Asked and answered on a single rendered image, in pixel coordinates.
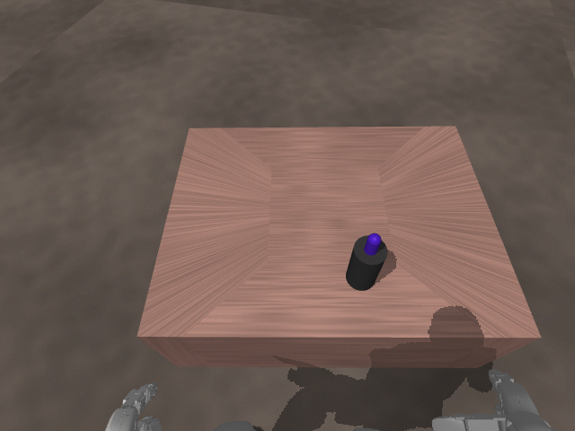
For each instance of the right robot hand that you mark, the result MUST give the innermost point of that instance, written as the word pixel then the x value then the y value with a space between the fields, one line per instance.
pixel 512 397

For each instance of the bottle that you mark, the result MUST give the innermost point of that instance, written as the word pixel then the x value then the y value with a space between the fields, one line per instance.
pixel 367 259

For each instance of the left robot hand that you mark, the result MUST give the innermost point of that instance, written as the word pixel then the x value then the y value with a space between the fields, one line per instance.
pixel 126 418

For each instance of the right robot arm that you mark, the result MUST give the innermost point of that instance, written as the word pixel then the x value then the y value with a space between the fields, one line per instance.
pixel 526 421

